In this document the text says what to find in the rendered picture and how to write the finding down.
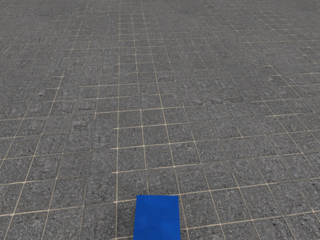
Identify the carton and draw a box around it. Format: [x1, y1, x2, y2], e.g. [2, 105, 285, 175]
[133, 195, 181, 240]

